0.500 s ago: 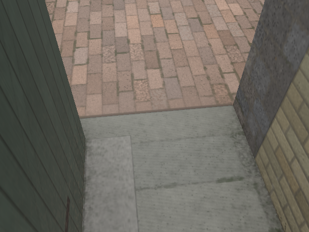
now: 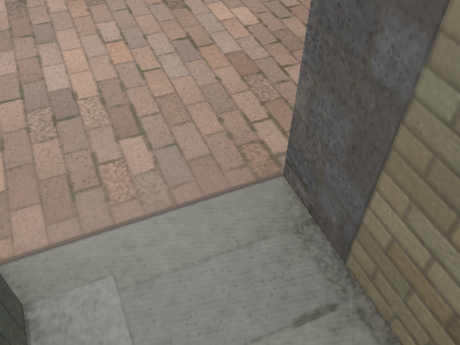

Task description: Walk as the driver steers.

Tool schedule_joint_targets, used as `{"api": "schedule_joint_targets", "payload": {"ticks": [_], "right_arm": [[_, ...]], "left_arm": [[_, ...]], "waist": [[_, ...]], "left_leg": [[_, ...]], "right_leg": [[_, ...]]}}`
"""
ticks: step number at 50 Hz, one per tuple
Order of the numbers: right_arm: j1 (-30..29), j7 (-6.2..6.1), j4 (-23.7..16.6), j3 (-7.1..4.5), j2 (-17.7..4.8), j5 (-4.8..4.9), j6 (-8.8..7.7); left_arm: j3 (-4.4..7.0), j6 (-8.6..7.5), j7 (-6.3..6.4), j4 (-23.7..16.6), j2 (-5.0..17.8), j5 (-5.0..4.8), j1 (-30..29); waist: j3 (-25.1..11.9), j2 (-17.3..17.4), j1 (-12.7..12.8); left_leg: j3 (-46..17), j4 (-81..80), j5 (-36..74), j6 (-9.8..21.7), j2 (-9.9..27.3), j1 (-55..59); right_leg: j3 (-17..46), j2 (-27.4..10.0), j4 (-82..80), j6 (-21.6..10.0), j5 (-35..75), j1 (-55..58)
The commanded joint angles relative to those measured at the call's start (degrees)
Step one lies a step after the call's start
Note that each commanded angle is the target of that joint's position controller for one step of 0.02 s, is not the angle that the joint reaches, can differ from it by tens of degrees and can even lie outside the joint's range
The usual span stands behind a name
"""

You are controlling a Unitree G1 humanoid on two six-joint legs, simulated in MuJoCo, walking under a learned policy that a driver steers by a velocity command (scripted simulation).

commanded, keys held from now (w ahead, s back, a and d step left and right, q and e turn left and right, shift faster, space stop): w+e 0.20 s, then no key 0.80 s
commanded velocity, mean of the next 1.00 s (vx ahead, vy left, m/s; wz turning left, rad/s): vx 0.17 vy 0.01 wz -0.25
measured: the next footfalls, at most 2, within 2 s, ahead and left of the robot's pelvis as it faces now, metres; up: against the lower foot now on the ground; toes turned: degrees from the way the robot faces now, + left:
right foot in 0.20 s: +0.27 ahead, -0.12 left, +0.00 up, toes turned -11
left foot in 0.62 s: +0.52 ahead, +0.02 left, +0.00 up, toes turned -18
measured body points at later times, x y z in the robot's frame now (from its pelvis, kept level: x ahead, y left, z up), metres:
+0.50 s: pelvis +0.27 -0.07 +0.03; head +0.32 -0.11 +0.48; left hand +0.44 +0.19 -0.06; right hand +0.44 -0.35 -0.07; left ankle +0.46 +0.07 -0.65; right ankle +0.23 -0.12 -0.71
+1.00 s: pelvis +0.40 -0.06 +0.01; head +0.41 -0.08 +0.46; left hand +0.58 +0.16 -0.11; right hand +0.52 -0.33 -0.09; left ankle +0.48 +0.03 -0.71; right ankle +0.23 -0.12 -0.71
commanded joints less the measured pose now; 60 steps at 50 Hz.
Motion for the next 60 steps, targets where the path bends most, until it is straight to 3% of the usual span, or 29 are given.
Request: {"api": "schedule_joint_targets", "payload": {"ticks": [1,4,5,6,7,9,10,11,12,13,14,15,16,17,19,20,23,27,30,31,32,33,35,36,37,38,41,49,60], "right_arm": [[-17.26,-2.48,-10.59,-1.03,-7.85,0.10,-2.99],[-5.65,-2.15,-6.78,-4.45,-13.79,3.33,-3.82],[-2.58,-1.49,-6.16,-5.51,-14.53,2.60,-3.91],[-3.12,-1.09,-7.18,-6.20,-15.20,2.71,-3.58],[-5.90,-0.96,-7.53,-5.81,-14.80,2.58,-3.37],[-6.07,-0.40,-7.56,-6.27,-16.43,2.60,-2.74],[-6.34,0.22,-9.10,-6.30,-16.53,2.76,-3.33],[-3.41,2.93,-12.36,-2.41,-2.90,-0.83,-4.86],[-5.34,3.76,-14.09,-2.15,-6.41,1.34,-7.39],[-12.33,3.44,-15.78,-3.31,-10.19,2.58,-7.24],[-17.13,2.79,-17.93,-2.49,-8.24,0.94,-6.18],[-17.18,2.26,-16.71,-2.17,-7.45,-1.09,-5.02],[-16.54,2.25,-16.84,-2.24,-7.55,-1.55,-3.72],[-13.28,3.16,-16.15,-2.26,-8.56,-2.28,-1.94],[-13.28,4.66,-15.65,-0.83,-4.73,-2.38,-1.57],[-20.71,3.61,-18.50,-0.25,-3.57,-2.37,-2.76],[-25.57,3.72,-18.30,-0.36,-5.37,-2.02,-3.46],[-29.42,4.36,-19.79,0.72,-2.60,-2.29,-2.77],[-26.43,3.90,-18.26,0.27,-2.96,-2.96,-3.60],[-26.27,3.49,-18.38,0.09,-3.68,-3.82,-4.01],[-26.52,3.27,-19.14,-0.44,-6.63,-3.92,-4.51],[-25.54,3.09,-17.50,0.59,-3.31,-3.56,-3.47],[-29.41,2.65,-18.06,1.01,-0.48,-1.83,-1.00],[-30.90,3.14,-18.10,0.86,-0.25,-1.44,-0.78],[-28.43,3.75,-18.01,0.17,-2.07,-1.59,-1.23],[-28.64,4.24,-17.20,0.24,-3.15,-2.37,-2.39],[-28.96,5.14,-16.43,0.34,-2.87,-2.22,-3.59],[-29.45,3.86,-13.95,0.67,-3.18,-1.84,-2.43],[-32.89,2.31,-13.39,1.54,-4.50,-1.95,-0.86]], "left_arm": [[-0.16,-0.95,-1.96,-11.38,-0.69,1.86,-7.27],[-0.55,-0.71,-3.45,-14.14,-0.97,-0.17,-10.27],[-0.88,-0.59,-3.08,-13.33,-0.83,-0.41,-10.99],[-0.82,-0.98,-3.14,-14.06,0.43,0.58,-12.30],[0.57,-2.02,-3.64,-14.69,4.32,0.41,-12.11],[3.06,-1.82,-4.03,-12.54,8.67,0.38,-0.01],[4.89,-0.85,-4.13,-10.83,12.22,0.06,10.00],[4.13,-1.48,-3.95,-8.84,15.76,0.76,8.54],[3.73,-2.99,-3.65,-8.97,15.52,3.67,12.82],[2.65,-3.89,-3.13,-8.22,11.25,4.79,10.72],[2.44,-4.76,-2.94,-7.70,11.58,3.33,5.07],[2.46,-5.03,-2.79,-8.04,11.57,2.18,1.19],[2.21,-5.25,-2.48,-8.66,11.78,2.27,-0.97],[1.87,-5.51,-2.27,-8.86,12.45,2.14,-3.21],[1.21,-5.49,-1.26,-6.90,11.54,3.02,-0.66],[2.31,-3.85,0.42,-7.35,14.25,2.06,-3.27],[2.01,-1.89,2.79,-6.71,13.48,1.19,1.04],[1.00,-3.01,2.89,-5.30,10.69,1.51,1.01],[-0.32,-3.67,2.59,-4.91,7.35,2.10,-1.11],[-0.67,-3.88,2.64,-4.03,7.62,2.38,-0.31],[-0.46,-4.43,2.38,-3.95,9.19,2.43,4.63],[-1.04,-5.54,1.38,-3.07,9.23,3.76,8.30],[-2.04,-5.58,0.21,-0.70,9.28,3.61,7.56],[-2.55,-4.31,0.54,1.23,8.36,3.68,6.68],[-3.26,-3.11,1.40,0.77,9.03,3.41,1.94],[-3.42,-2.45,1.65,0.74,9.21,3.33,2.53],[-3.53,-1.66,2.12,3.09,10.87,3.31,1.39],[-4.49,-1.80,1.52,9.86,9.04,3.00,0.39],[-4.25,-3.21,0.90,16.63,10.77,3.36,-0.11]], "waist": [[8.15,7.46,4.64],[7.81,7.45,0.95],[7.72,7.09,-0.59],[7.96,6.40,-0.48],[7.70,6.54,1.35],[-2.97,8.69,8.88],[-8.96,2.31,14.40],[-10.99,-19.72,6.48],[-22.39,-17.85,8.46],[-13.70,-10.58,9.18],[-7.32,-2.35,5.29],[-5.69,4.56,2.91],[-5.15,5.37,0.60],[-4.38,7.58,-2.06],[-9.05,4.28,-2.72],[-7.49,-2.50,-3.46],[-9.35,-1.13,0.00],[-9.03,-8.50,-1.27],[-8.64,-4.95,-3.85],[-9.92,-2.87,-4.21],[-14.26,1.92,-0.98],[-20.39,6.37,2.06],[-14.98,5.18,2.76],[-10.91,0.51,2.35],[-7.38,-0.51,-1.25],[-10.74,-0.91,0.78],[-11.62,-0.69,0.59],[-9.34,1.43,0.48],[-7.37,0.32,-0.36]], "left_leg": [[-5.69,-24.66,31.44,7.55,10.92,-22.32],[-3.49,-26.93,31.78,9.33,13.96,-5.07],[-2.07,-24.65,37.28,9.53,14.31,3.69],[-0.99,-22.60,47.79,9.27,14.45,8.49],[-0.42,-19.23,61.86,8.39,13.63,10.81],[2.30,-1.41,76.89,7.94,12.56,12.89],[2.37,18.94,64.75,6.22,9.37,0.23],[-1.35,45.90,-5.41,3.43,-2.70,-26.72],[-14.21,50.73,-7.47,4.47,-4.45,-34.93],[-15.17,47.16,0.30,3.86,-3.27,-38.14],[-14.33,40.39,6.43,3.02,-1.32,-37.00],[-13.20,36.38,9.77,2.16,0.82,-33.48],[-13.35,34.65,12.02,1.50,1.43,-30.96],[-14.16,31.42,12.94,1.06,1.41,-27.71],[-12.95,23.40,16.16,0.35,0.45,-25.07],[-9.64,18.99,16.47,-0.89,-2.54,-24.61],[-5.62,0.78,33.90,-2.71,-6.89,-16.49],[-10.74,-4.27,37.51,-1.22,-4.59,-11.94],[-11.06,-12.28,35.43,1.04,-3.49,-6.25],[-11.54,-13.58,47.00,2.67,-3.03,-1.97],[-15.96,-10.59,65.37,7.41,1.79,8.38],[-18.21,-7.52,72.17,12.77,4.84,15.03],[-16.56,-7.29,63.07,12.00,2.28,10.86],[-15.54,-9.08,55.14,9.29,0.78,6.41],[-16.55,-12.06,52.41,7.44,-0.08,2.89],[-16.48,-11.26,50.18,7.49,0.11,2.95],[-16.52,-11.67,48.66,7.12,0.10,2.53],[-16.36,-12.86,46.92,7.12,-0.11,6.65],[-16.23,-15.07,38.17,6.43,-0.42,8.80]], "right_leg": [[-2.14,-3.35,-35.00,1.34,19.84,18.38],[-6.53,-1.53,-47.93,0.46,7.57,20.47],[-7.44,-1.03,-49.56,0.04,0.52,17.41],[-8.57,-0.10,-52.22,-1.36,-3.21,16.85],[-8.65,0.13,-57.05,-2.99,-2.67,20.35],[-9.92,4.60,-64.05,-6.49,-1.69,39.42],[-2.04,3.05,-65.25,-11.80,1.07,57.51],[20.16,-8.42,-65.38,-20.83,14.81,73.53],[40.24,-18.83,-78.56,-26.62,6.10,78.77],[34.67,-17.17,-81.32,-23.12,12.51,72.66],[26.53,-15.55,-79.72,-18.85,21.82,63.85],[21.02,-13.77,-79.41,-15.89,26.02,56.71],[18.69,-12.84,-79.23,-15.08,30.29,52.45],[17.01,-13.58,-75.90,-10.39,46.58,49.17],[10.98,-13.24,-74.80,-8.74,59.16,47.60],[6.05,-10.17,-73.25,-9.19,66.66,45.56],[-0.37,-4.77,-74.64,-6.19,51.32,42.19],[1.59,-9.12,-72.72,-4.94,43.52,42.17],[2.48,-8.71,-67.38,-4.72,40.77,43.71],[2.06,-6.27,-63.98,-3.23,40.94,43.56],[3.22,-4.02,-59.44,0.01,30.10,39.04],[6.16,-5.14,-59.03,2.76,17.86,38.53],[4.97,-4.33,-67.23,4.12,6.42,37.84],[4.12,-4.50,-70.25,3.68,9.09,39.47],[2.73,-3.75,-68.95,2.29,12.36,41.02],[3.19,-4.11,-69.52,0.98,11.15,45.53],[3.47,-5.28,-69.70,-0.94,17.39,48.58],[2.19,-4.03,-74.30,-0.22,7.88,44.95],[1.27,-3.47,-78.83,-1.26,2.34,39.87]]}}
